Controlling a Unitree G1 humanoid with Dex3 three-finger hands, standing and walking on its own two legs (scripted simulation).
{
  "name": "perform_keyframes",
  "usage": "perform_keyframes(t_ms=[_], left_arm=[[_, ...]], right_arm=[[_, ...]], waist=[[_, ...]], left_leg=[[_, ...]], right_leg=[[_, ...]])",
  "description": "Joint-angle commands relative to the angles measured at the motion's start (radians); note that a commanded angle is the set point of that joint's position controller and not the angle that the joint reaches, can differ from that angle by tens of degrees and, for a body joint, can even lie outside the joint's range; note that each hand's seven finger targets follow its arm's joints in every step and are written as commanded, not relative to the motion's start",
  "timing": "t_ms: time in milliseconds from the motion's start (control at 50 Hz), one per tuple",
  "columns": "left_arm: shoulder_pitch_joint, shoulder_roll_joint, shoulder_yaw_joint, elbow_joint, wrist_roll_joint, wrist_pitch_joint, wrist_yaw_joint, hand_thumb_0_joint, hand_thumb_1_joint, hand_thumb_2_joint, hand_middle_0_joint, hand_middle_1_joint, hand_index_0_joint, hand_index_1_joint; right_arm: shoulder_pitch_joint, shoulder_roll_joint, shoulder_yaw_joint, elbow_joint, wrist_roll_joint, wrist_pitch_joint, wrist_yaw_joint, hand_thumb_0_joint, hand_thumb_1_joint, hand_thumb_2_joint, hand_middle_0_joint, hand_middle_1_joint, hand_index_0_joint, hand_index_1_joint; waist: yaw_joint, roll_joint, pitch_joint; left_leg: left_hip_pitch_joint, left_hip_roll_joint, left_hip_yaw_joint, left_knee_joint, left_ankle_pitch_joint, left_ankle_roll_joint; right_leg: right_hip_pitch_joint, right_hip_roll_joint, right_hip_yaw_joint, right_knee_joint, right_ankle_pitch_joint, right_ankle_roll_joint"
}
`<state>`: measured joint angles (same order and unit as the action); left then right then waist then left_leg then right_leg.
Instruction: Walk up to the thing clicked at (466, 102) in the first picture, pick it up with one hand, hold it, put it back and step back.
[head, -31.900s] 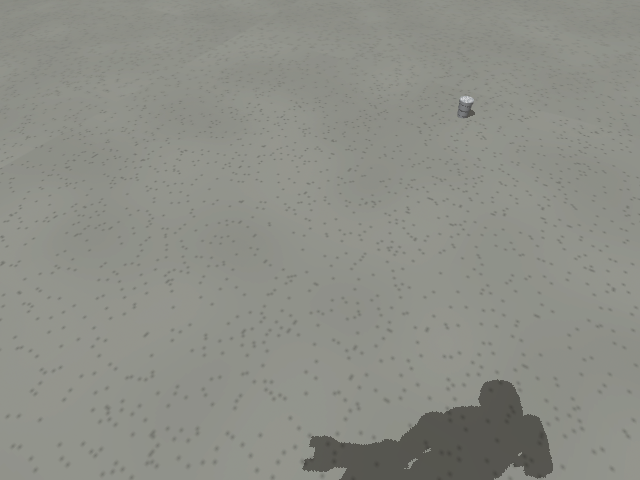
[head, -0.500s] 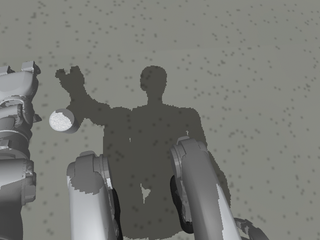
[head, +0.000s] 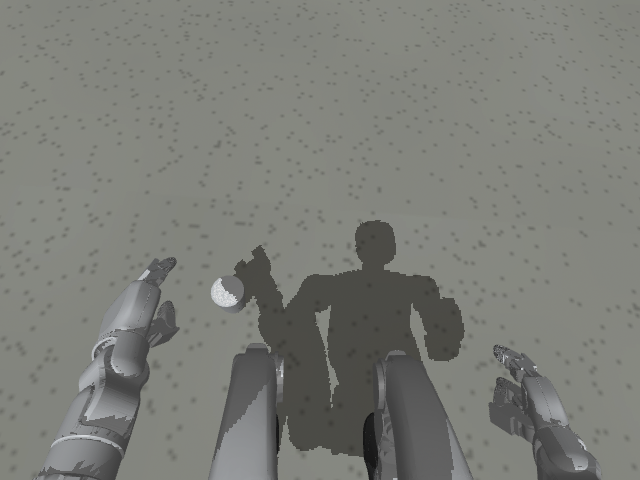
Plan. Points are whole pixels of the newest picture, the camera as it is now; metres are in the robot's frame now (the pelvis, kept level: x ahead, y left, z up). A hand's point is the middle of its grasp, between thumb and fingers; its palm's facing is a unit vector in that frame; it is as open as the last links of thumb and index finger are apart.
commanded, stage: home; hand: left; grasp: from above
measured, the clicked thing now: (230, 297) +0.46 +0.23 -0.49
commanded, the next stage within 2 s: none
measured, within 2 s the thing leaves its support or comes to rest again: neither
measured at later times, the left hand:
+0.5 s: hand (129, 353) +0.24 +0.19 +0.11, palm faces +0.11 -0.97 -0.22, open 7.4 cm
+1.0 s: hand (120, 378) +0.22 +0.19 +0.13, palm faces +0.12 -0.98 -0.19, open 7.4 cm
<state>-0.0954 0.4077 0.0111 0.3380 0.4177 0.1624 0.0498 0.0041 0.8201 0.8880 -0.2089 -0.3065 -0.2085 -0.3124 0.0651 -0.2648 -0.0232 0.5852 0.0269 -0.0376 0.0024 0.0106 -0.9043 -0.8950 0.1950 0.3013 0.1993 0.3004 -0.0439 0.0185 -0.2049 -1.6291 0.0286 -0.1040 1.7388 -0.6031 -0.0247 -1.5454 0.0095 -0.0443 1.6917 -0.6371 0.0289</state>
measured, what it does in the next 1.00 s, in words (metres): rises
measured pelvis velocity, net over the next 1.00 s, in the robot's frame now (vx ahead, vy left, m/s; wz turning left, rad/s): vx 0.07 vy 0.00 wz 0.07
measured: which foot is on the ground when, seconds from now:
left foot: down 0.00-1.00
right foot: down 0.00-1.00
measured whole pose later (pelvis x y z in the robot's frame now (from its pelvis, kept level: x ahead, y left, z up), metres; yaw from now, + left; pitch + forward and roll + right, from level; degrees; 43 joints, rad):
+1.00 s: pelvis +0.07 +0.00 +0.17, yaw +4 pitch +9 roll -3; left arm 0.50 0.22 0.03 -0.13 -0.05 0.45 0.01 0.01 0.91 0.90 -0.20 -0.30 -0.20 -0.30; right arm 0.27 -0.22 0.04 0.52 0.01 -0.24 -0.18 0.02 -0.90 -0.89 0.20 0.30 0.20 0.30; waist -0.04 0.04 -0.15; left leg -0.71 0.03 -0.08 1.01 -0.46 -0.02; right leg -0.62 -0.01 -0.05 0.94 -0.48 0.02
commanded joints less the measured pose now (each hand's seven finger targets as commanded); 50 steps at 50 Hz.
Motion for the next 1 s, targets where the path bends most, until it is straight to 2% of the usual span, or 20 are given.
perform_keyframes(t_ms=[0, 40, 80, 120, 200, 240, 260, 300, 340, 380, 400, 460, 540, 600, 640, 680, 800, 840, 920, 980], left_arm=[[-0.039, 0.098, 0.045, -0.273, -0.121, 0.032, 0.027, 0.0, 0.896, 0.899, -0.2, -0.299, -0.2, -0.299], [-0.013, 0.105, 0.063, -0.332, -0.179, 0.054, 0.029, 0.0, 0.899, 0.9, -0.2, -0.299, -0.2, -0.3], [0.037, 0.081, 0.064, -0.368, -0.229, 0.076, 0.034, 0.0, 0.9, 0.9, -0.2, -0.3, -0.2, -0.3], [0.112, 0.062, 0.074, -0.387, -0.282, 0.098, 0.043, 0.0, 0.9, 0.9, -0.2, -0.299, -0.2, -0.299], [0.246, 0.02, 0.085, -0.437, -0.343, 0.139, 0.051, 0.0, 0.9, 0.9, -0.2, -0.299, -0.2, -0.299], [0.302, -0.012, 0.077, -0.464, -0.371, 0.165, 0.048, 0.0, 0.9, 0.9, -0.2, -0.3, -0.2, -0.3], [0.336, -0.017, 0.09, -0.484, -0.388, 0.18, 0.049, 0.0, 0.9, 0.9, -0.2, -0.299, -0.2, -0.299], [0.387, -0.054, 0.076, -0.514, -0.418, 0.206, 0.047, 0.0, 0.9, 0.9, -0.2, -0.3, -0.2, -0.3], [0.44, -0.064, 0.091, -0.56, -0.447, 0.23, 0.044, 0.0, 0.9, 0.9, -0.2, -0.3, -0.2, -0.3], [0.492, -0.085, 0.081, -0.603, -0.469, 0.247, 0.037, 0.0, 0.9, 0.9, -0.2, -0.301, -0.2, -0.3], [0.505, -0.083, 0.093, -0.625, -0.479, 0.255, 0.036, 0.0, 0.9, 0.9, -0.2, -0.3, -0.2, -0.3], [0.571, -0.094, 0.092, -0.662, -0.49, 0.27, 0.024, 0.0, 0.9, 0.9, -0.2, -0.301, -0.2, -0.301], [0.609, -0.101, 0.088, -0.663, -0.483, 0.271, 0.004, 0.0, 0.9, 0.9, -0.2, -0.301, -0.2, -0.301], [0.605, -0.095, 0.085, -0.683, -0.479, 0.263, -0.012, 0.0, 0.898, 0.899, -0.2, -0.3, -0.2, -0.3], [0.585, -0.1, 0.078, -0.674, -0.477, 0.259, -0.021, 0.0, 0.899, 0.9, -0.2, -0.301, -0.2, -0.3], [0.577, -0.099, 0.077, -0.643, -0.474, 0.256, -0.027, 0.0, 0.899, 0.9, -0.2, -0.301, -0.2, -0.3], [0.568, -0.087, 0.089, -0.66, -0.467, 0.246, -0.03, 0.0, 0.895, 0.897, -0.199, -0.299, -0.199, -0.299], [0.556, -0.083, 0.084, -0.672, -0.466, 0.243, -0.029, 0.0, 0.899, 0.9, -0.2, -0.3, -0.2, -0.3], [0.562, -0.085, 0.084, -0.666, -0.459, 0.241, -0.026, 0.0, 0.897, 0.898, -0.2, -0.299, -0.2, -0.299], [0.564, -0.085, 0.083, -0.666, -0.463, 0.238, -0.024, 0.0, 0.9, 0.9, -0.2, -0.3, -0.2, -0.3]], right_arm=[[0.052, -0.135, -0.04, -0.114, 0.007, -0.064, -0.045, 0.0, -0.9, -0.9, 0.2, 0.3, 0.2, 0.3], [0.046, -0.129, -0.033, -0.128, 0.008, -0.077, -0.057, 0.0, -0.9, -0.9, 0.2, 0.3, 0.2, 0.3], [0.05, -0.113, -0.024, -0.139, 0.009, -0.091, -0.069, 0.0, -0.9, -0.9, 0.2, 0.3, 0.2, 0.3], [0.065, -0.099, -0.015, -0.148, 0.008, -0.103, -0.08, 0.0, -0.9, -0.9, 0.2, 0.3, 0.2, 0.3], [0.104, -0.082, -0.002, -0.161, 0.009, -0.122, -0.11, 0.0, -0.9, -0.9, 0.2, 0.3, 0.2, 0.3], [0.12, -0.075, 0.005, -0.167, 0.007, -0.128, -0.125, 0.0, -0.9, -0.9, 0.2, 0.3, 0.2, 0.3], [0.132, -0.072, 0.008, -0.174, 0.005, -0.131, -0.133, 0.0, -0.9, -0.9, 0.2, 0.3, 0.2, 0.3], [0.15, -0.063, 0.017, -0.183, 0.008, -0.138, -0.149, 0.0, -0.9, -0.9, 0.2, 0.3, 0.2, 0.3], [0.161, -0.065, 0.021, -0.198, 0.007, -0.148, -0.162, 0.0, -0.9, -0.9, 0.2, 0.3, 0.2, 0.3], [0.175, -0.058, 0.021, -0.207, 0.006, -0.159, -0.174, 0.0, -0.901, -0.899, 0.2, 0.299, 0.2, 0.299], [0.178, -0.057, 0.025, -0.216, 0.007, -0.165, -0.18, 0.0, -0.901, -0.9, 0.2, 0.3, 0.2, 0.3], [0.185, -0.051, 0.024, -0.223, 0.001, -0.185, -0.192, 0.0, -0.901, -0.899, 0.2, 0.299, 0.2, 0.299], [0.188, -0.057, 0.016, -0.231, -0.007, -0.204, -0.201, 0.0, -0.901, -0.899, 0.2, 0.3, 0.2, 0.3], [0.182, -0.064, 0.007, -0.234, -0.012, -0.22, -0.201, 0.0, -0.901, -0.9, 0.2, 0.3, 0.2, 0.3], [0.177, -0.07, 0.004, -0.233, -0.017, -0.232, -0.201, 0.0, -0.901, -0.899, 0.2, 0.3, 0.2, 0.3], [0.177, -0.074, 0.002, -0.226, -0.018, -0.24, -0.2, 0.0, -0.901, -0.899, 0.2, 0.3, 0.2, 0.3], [0.16, -0.074, 0.005, -0.228, -0.022, -0.257, -0.196, 0.0, -0.9, -0.9, 0.2, 0.3, 0.2, 0.3], [0.161, -0.076, 0.004, -0.223, -0.022, -0.259, -0.197, 0.0, -0.9, -0.9, 0.2, 0.3, 0.2, 0.3], [0.15, -0.072, 0.007, -0.218, -0.025, -0.262, -0.197, 0.0, -0.9, -0.9, 0.2, 0.3, 0.2, 0.3], [0.156, -0.077, 0.006, -0.214, -0.024, -0.263, -0.197, 0.0, -0.9, -0.9, 0.2, 0.3, 0.2, 0.3]], waist=[[-0.04, 0.112, -0.356], [-0.033, 0.121, -0.348], [-0.044, 0.115, -0.322], [-0.038, 0.095, -0.311], [-0.026, 0.091, -0.284], [-0.032, 0.101, -0.254], [-0.021, 0.099, -0.246], [-0.028, 0.077, -0.219], [-0.013, 0.082, -0.18], [-0.02, 0.08, -0.162], [-0.013, 0.062, -0.154], [-0.014, 0.053, -0.119], [-0.012, 0.02, -0.046], [-0.004, 0.024, -0.035], [-0.018, 0.014, -0.016], [-0.017, 0.015, 0.004], [0.0, 0.032, -0.009], [-0.007, 0.032, -0.037], [0.001, 0.043, -0.019], [-0.005, 0.039, -0.035]], left_leg=[[0.505, -0.009, 0.017, -0.391, -0.041, 0.042], [0.568, -0.008, 0.015, -0.437, -0.026, 0.04], [0.605, -0.01, 0.023, -0.475, 0.0, 0.041], [0.651, -0.013, 0.028, -0.514, 0.05, 0.041], [0.773, -0.013, 0.019, -0.611, 0.173, 0.035], [0.826, -0.012, 0.019, -0.659, 0.226, 0.031], [0.851, -0.013, 0.021, -0.68, 0.246, 0.031], [0.891, -0.017, 0.031, -0.719, 0.276, 0.032], [0.93, -0.017, 0.03, -0.77, 0.286, 0.029], [0.973, -0.018, 0.039, -0.801, 0.332, 0.029], [0.981, -0.02, 0.043, -0.809, 0.345, 0.031], [1.008, -0.024, 0.053, -0.834, 0.376, 0.034], [1.018, -0.026, 0.053, -0.871, 0.348, 0.04], [1.028, -0.027, 0.063, -0.885, 0.342, 0.037], [1.032, -0.022, 0.056, -0.895, 0.321, 0.037], [1.028, -0.025, 0.061, -0.894, 0.311, 0.038], [1.042, -0.031, 0.069, -0.894, 0.301, 0.037], [1.062, -0.034, 0.074, -0.884, 0.323, 0.039], [1.052, -0.03, 0.07, -0.896, 0.292, 0.036], [1.06, -0.028, 0.066, -0.895, 0.309, 0.037]], right_leg=[[0.282, 0.022, -0.002, -0.355, 0.059, -0.049], [0.334, 0.019, 0.004, -0.398, 0.066, -0.048], [0.397, 0.02, 0.011, -0.453, 0.085, -0.047], [0.473, 0.02, 0.013, -0.502, 0.124, -0.046], [0.6, 0.019, 0.006, -0.584, 0.221, -0.046], [0.652, 0.02, 0.003, -0.626, 0.263, -0.046], [0.692, 0.02, 0.0, -0.651, 0.282, -0.045], [0.751, 0.021, -0.002, -0.706, 0.31, -0.043], [0.791, 0.022, -0.009, -0.749, 0.319, -0.041], [0.839, 0.025, -0.016, -0.793, 0.357, -0.039], [0.861, 0.024, -0.019, -0.81, 0.37, -0.037], [0.897, 0.026, -0.022, -0.851, 0.397, -0.036], [0.905, 0.024, -0.027, -0.892, 0.368, -0.032], [0.91, 0.023, -0.029, -0.898, 0.353, -0.03], [0.901, 0.024, -0.034, -0.902, 0.33, -0.029], [0.896, 0.019, -0.031, -0.908, 0.323, -0.027], [0.916, 0.014, -0.025, -0.914, 0.32, -0.024], [0.924, 0.012, -0.017, -0.919, 0.346, -0.021], [0.917, 0.013, -0.021, -0.912, 0.316, -0.025], [0.922, 0.016, -0.02, -0.907, 0.331, -0.026]])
